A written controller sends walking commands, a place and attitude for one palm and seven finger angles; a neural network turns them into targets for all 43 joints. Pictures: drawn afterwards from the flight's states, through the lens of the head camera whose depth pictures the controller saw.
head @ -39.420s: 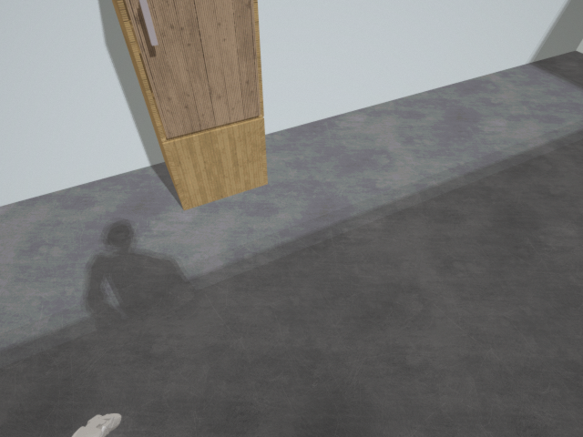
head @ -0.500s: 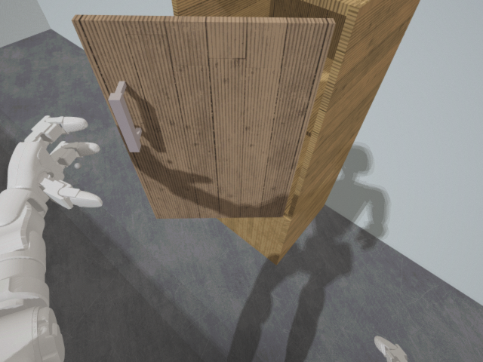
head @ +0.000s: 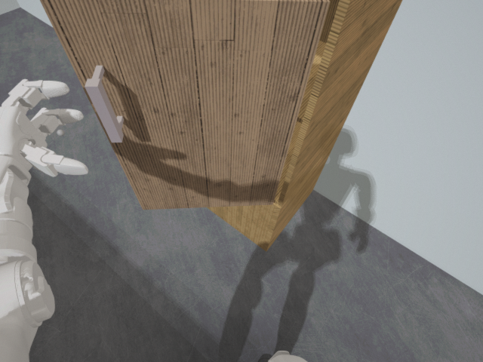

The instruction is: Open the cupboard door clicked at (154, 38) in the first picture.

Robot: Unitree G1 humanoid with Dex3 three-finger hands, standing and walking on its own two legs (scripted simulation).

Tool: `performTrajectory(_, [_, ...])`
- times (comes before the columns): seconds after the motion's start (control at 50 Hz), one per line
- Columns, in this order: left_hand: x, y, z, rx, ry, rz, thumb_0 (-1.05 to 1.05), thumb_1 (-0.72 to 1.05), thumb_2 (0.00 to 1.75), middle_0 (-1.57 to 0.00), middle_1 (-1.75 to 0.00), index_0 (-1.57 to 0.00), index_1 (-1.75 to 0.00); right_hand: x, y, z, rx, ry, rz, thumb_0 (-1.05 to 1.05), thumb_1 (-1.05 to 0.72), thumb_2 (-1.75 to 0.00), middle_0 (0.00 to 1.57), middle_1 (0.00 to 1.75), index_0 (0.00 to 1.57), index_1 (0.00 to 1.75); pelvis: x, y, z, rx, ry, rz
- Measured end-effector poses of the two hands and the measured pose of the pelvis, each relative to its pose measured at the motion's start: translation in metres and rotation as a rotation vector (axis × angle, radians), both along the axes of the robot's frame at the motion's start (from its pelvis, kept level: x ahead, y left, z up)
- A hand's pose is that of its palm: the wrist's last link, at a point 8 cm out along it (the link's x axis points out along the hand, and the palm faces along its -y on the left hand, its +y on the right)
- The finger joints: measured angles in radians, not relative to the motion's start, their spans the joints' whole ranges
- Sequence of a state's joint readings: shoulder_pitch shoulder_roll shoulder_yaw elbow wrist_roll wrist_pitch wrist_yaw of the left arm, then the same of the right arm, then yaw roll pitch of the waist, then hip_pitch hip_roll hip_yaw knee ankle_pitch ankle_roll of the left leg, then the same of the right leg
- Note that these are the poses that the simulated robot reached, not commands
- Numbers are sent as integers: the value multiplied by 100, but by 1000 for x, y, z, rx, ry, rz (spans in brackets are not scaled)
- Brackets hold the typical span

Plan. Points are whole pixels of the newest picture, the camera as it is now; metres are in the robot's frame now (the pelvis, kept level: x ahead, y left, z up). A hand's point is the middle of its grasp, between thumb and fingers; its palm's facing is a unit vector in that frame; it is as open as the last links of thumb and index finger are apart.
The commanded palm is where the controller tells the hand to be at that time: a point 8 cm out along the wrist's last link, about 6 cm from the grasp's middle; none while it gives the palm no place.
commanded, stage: move the hooked fingers beside the handle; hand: left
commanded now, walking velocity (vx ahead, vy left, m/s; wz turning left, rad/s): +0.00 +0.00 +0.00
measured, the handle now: (108, 106) +0.52 +0.23 +0.10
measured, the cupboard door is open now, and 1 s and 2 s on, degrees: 42 42 42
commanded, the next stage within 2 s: slide the fingers in behind the handle in 1.02 s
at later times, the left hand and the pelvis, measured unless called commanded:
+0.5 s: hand (59, 132) +0.45 +0.29 +0.11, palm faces +0.05 -1.00 +0.01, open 14.0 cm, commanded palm +0.42 +0.34 +0.10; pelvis +0.01 +0.00 +0.00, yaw -2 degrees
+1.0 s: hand (61, 130) +0.46 +0.29 +0.11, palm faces +0.04 -1.00 -0.01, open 14.0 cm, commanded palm +0.43 +0.33 +0.10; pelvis +0.00 +0.01 -0.01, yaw -1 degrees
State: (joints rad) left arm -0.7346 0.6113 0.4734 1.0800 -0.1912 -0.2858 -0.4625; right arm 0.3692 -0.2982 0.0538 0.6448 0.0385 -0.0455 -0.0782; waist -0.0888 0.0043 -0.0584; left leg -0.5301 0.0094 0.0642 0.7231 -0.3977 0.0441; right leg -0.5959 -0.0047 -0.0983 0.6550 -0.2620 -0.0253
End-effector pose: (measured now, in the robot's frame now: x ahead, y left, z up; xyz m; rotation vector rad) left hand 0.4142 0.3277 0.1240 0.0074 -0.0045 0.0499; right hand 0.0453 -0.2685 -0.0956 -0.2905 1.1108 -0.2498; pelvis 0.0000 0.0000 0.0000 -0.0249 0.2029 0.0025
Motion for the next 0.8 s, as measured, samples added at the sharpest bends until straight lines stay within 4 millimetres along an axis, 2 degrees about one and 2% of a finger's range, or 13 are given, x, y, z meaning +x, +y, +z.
performTrajectory(0.16, [17,4,-11,12,58,8,-1,-50,30,-30,-120,-30,-120,-25,-3,-2,-7,78,-38,0,-90,-90,21,30,20,30,-1,-1,-3,0,36,-11])
performTrajectory(0.28, [27,9,-1,12,-9,11,-1,-50,30,-30,-120,-30,-120,-40,-5,-1,-17,144,-65,0,-90,-90,21,30,21,30,1,-1,-5,-6,55,-13])
performTrajectory(0.36, [28,11,-2,8,14,-13,-1,-50,30,-30,-120,-30,-120,-44,-4,0,-12,158,-83,0,-90,-90,21,30,20,30,4,0,-4,-7,61,-19])
performTrajectory(0.5, [15,14,-16,-15,30,-4,-1,-50,30,-30,-120,-30,-120,-32,1,0,4,138,-74,0,-90,-90,21,30,20,30,7,3,-4,-8,58,-25])
performTrajectory(0.6, [8,18,-13,8,-6,13,-1,-50,30,-30,-120,-30,-120,-15,4,0,5,98,-45,0,-90,-90,21,30,20,30,6,4,-4,-12,47,-14])
performTrajectory(0.72, [12,16,-12,-9,25,-10,-1,-50,30,-30,-120,-30,-120,2,8,-1,-1,60,-10,0,-90,-90,21,30,20,30,3,6,-5,-16,44,2])
performTrajectory(0.8, [16,14,-13,0,30,-17,-1,-50,30,-30,-120,-30,-120,5,9,-1,-3,46,-2,0,-90,-90,21,30,21,30,3,7,-6,-16,51,0])
